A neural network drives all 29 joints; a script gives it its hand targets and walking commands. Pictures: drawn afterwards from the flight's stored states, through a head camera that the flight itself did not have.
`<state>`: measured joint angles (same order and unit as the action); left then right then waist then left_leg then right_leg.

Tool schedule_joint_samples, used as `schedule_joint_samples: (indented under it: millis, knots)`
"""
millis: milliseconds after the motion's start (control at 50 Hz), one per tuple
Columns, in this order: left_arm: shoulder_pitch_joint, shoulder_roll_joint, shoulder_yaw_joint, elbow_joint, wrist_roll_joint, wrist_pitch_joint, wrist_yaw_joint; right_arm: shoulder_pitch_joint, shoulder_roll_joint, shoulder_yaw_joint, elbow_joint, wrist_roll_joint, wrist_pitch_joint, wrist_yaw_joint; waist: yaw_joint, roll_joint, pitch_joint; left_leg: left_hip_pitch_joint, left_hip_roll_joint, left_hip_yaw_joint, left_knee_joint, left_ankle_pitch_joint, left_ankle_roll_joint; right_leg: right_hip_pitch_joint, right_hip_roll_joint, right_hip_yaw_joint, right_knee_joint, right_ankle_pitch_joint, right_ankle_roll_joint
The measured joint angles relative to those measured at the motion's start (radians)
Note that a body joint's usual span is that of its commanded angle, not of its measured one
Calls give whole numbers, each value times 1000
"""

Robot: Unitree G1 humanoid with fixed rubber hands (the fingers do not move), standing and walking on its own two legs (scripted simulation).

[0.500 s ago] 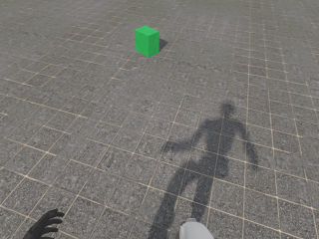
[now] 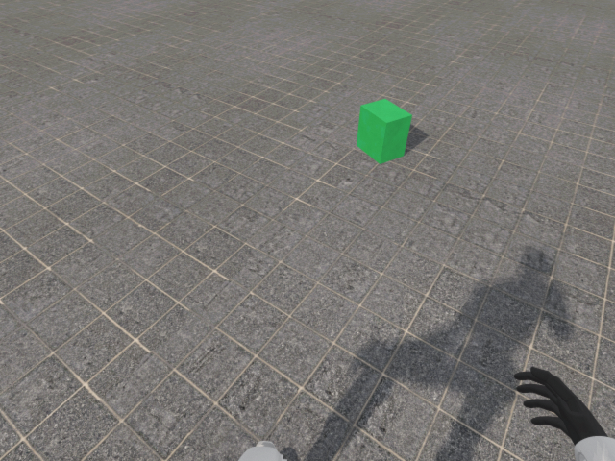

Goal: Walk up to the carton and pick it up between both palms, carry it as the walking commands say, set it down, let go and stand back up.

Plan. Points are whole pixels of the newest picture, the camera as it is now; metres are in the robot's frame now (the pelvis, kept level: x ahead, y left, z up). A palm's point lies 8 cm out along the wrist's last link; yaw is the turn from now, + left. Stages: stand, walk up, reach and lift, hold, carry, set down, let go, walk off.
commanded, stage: walk up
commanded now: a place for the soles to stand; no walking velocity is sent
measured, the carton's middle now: (382, 131) +2.06 -0.15 -0.63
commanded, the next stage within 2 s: none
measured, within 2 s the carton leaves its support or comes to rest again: neither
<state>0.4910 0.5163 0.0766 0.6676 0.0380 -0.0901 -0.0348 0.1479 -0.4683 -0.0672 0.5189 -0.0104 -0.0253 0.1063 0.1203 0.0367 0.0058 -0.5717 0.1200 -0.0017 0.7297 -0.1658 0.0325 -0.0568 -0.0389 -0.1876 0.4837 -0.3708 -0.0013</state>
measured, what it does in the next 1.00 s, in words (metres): walks ahead: left foot, then right foot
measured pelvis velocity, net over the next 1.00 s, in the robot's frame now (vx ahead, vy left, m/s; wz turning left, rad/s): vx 0.57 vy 0.00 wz -0.09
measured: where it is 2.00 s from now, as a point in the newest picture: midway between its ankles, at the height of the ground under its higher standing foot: (369, 272)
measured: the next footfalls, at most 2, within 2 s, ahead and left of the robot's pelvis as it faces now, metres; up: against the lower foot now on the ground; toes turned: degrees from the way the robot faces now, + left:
left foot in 0.08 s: +0.23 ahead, +0.16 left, +0.00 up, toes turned +5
right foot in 0.48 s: +0.50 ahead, -0.15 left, +0.00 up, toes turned -9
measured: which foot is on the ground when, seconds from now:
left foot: up 0.00-0.06, down 0.08-0.48, up 0.50-0.84, down 0.86-1.00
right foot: down 0.00-0.10, up 0.12-0.46, down 0.48-0.86, up 0.88-1.00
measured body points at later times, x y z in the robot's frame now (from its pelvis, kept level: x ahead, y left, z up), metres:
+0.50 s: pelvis +0.32 -0.01 -0.03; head +0.33 -0.03 +0.42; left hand +0.55 +0.28 -0.07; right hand +0.30 -0.36 -0.12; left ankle +0.20 +0.15 -0.72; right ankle +0.46 -0.14 -0.73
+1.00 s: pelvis +0.57 +0.00 -0.03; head +0.55 +0.03 +0.42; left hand +0.69 +0.33 -0.11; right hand +0.70 -0.34 -0.05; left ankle +0.63 +0.12 -0.73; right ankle +0.55 -0.13 -0.68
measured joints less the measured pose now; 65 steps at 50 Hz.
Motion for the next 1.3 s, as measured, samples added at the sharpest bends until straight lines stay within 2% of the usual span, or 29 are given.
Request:
schedule_joint_samples:
  millis: [40,80,100,120,160,200,260,340,420,460,480,500,560,600,640,700,800,860,900,940,980,1040,1100,1160,1220,1260,1280,1300]
  knots:
    - [17,-4,-5,15,-3,7,-7,-4,-5,-1,1,-3,-7,-4,-3,-15,-22,50,-13,13,-69,-7,6,43,-18,-2,-9,-41,17]
    - [26,-11,-13,20,-10,16,-14,-4,-17,-2,9,-15,-19,-17,-10,-34,-36,113,-43,36,-133,-12,21,56,-53,2,50,-110,26]
    - [16,-18,-17,24,-16,21,-16,-11,-19,-4,17,-26,-28,-30,-19,-48,-24,114,-60,46,-103,18,14,28,-80,19,159,-141,11]
    - [-2,-31,-20,23,-23,26,-17,-15,-20,-5,23,-34,-35,-46,-31,-54,-4,110,-70,53,-46,-10,3,-28,-83,69,326,-133,-7]
    - [-49,-42,-28,7,-32,35,-16,7,-4,-2,32,-29,-44,-76,-57,-70,29,130,-78,57,16,-90,-9,-155,-30,190,631,-112,-27]
    - [-101,-42,-23,-14,-37,37,-15,54,19,10,57,-17,-46,-95,-79,-97,50,182,-84,67,16,-136,-18,-265,2,246,757,-64,-34]
    - [-171,-45,-10,-31,-38,43,-20,132,37,22,104,-13,-46,-103,-111,-127,67,272,-86,95,-27,-173,-24,-397,-4,256,675,-12,-19]
    - [-227,-42,3,-54,-26,55,-35,220,21,12,125,-15,-60,-99,-162,-123,85,388,-73,135,-86,-225,-39,-514,-27,227,448,92,-6]
    - [-261,-44,6,-75,-25,56,-51,294,-16,-3,129,-7,-62,-91,-197,-86,82,494,-49,165,-114,-301,-71,-521,-41,179,228,254,-24]
    - [-274,-37,6,-92,-23,52,-49,328,-28,-5,131,-2,-55,-85,-204,-67,69,532,-30,170,-87,-363,-86,-483,-29,168,171,272,-47]
    - [-282,-33,7,-100,-21,47,-42,338,-31,-5,133,0,-50,-82,-202,-53,63,526,-11,165,-30,-402,-76,-475,-14,163,173,279,-56]
    - [-295,-32,9,-105,-17,41,-29,329,-30,-5,140,3,-42,-79,-194,-34,70,487,12,142,87,-420,-50,-489,4,153,229,254,-52]
    - [-302,-43,-4,-125,-19,40,18,261,-22,1,121,14,-14,-70,-168,0,101,309,-34,8,495,-355,3,-470,38,144,300,161,-54]
    - [-285,-56,-16,-123,-15,37,39,209,-20,2,95,17,-10,-69,-152,25,112,200,-55,-29,608,-315,16,-418,48,135,276,140,-56]
    - [-259,-61,-23,-115,-12,29,46,165,-12,2,76,12,-8,-65,-135,42,112,113,-54,-38,576,-283,13,-360,50,121,240,125,-54]
    - [-212,-55,-23,-98,-7,18,41,127,-1,5,51,-2,0,-50,-102,54,97,34,-27,-20,387,-235,-1,-271,48,97,179,101,-52]
    - [-132,-5,-4,-66,-6,16,14,106,3,2,20,-5,2,-23,-48,11,57,47,-16,23,74,-135,1,-154,14,83,155,17,-28]
    - [-81,11,6,-44,-9,33,-3,115,-18,-10,-2,-10,-8,-27,-39,-23,15,129,-47,39,-25,-114,11,-128,-20,98,233,-96,-20]
    - [-70,5,10,-29,-19,47,-10,114,-33,-16,-14,-19,-22,-50,-50,-48,11,134,-66,61,34,-79,-1,-177,-21,160,425,-168,-29]
    - [-84,-5,6,-28,-27,61,-13,120,-24,-13,-13,-20,-33,-81,-66,-78,25,160,-77,82,79,-138,-9,-258,13,237,634,-124,-26]
    - [-107,-16,1,-37,-28,65,-16,142,-7,-4,3,-16,-41,-100,-81,-105,36,205,-82,99,74,-178,-13,-331,29,260,706,-68,-22]
    - [-143,-33,-6,-51,-29,63,-23,182,12,8,32,-15,-43,-106,-108,-127,50,285,-77,123,26,-202,-20,-415,20,245,630,-12,-8]
    - [-174,-41,-9,-68,-27,65,-33,232,15,9,48,-15,-48,-100,-142,-122,59,363,-63,142,-28,-225,-31,-474,-3,215,493,52,-3]
    - [-206,-42,-7,-89,-28,65,-45,281,0,4,59,-15,-47,-90,-171,-100,63,433,-47,160,-70,-256,-51,-492,-34,179,332,139,-13]
    - [-238,-35,0,-118,-27,61,-49,323,-15,-2,69,-12,-41,-80,-191,-70,61,483,-23,166,-67,-313,-77,-461,-40,155,215,203,-33]
    - [-258,-24,9,-138,-23,54,-40,343,-19,-4,75,-10,-35,-73,-195,-46,58,490,8,157,-9,-375,-80,-432,-22,140,190,235,-44]
    - [-273,-22,13,-146,-18,48,-29,339,-17,-6,83,-8,-30,-70,-193,-25,68,459,28,129,83,-398,-55,-440,-6,124,233,225,-42]
    - [-284,-17,12,-156,-14,44,-14,328,-9,-5,88,-3,-24,-67,-190,-18,77,405,16,80,219,-397,-34,-449,-1,116,278,190,-43]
